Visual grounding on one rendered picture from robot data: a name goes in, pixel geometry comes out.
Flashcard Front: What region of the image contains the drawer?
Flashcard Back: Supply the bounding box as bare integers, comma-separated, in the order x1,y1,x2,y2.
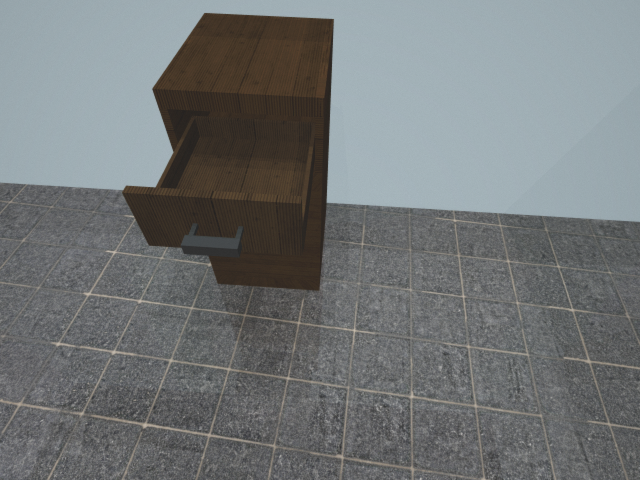
122,116,315,256

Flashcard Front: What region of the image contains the handle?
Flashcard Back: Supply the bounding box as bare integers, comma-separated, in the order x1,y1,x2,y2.
181,223,244,258

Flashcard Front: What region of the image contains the cabinet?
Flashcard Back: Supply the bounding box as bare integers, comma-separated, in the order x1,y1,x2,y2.
152,13,334,291

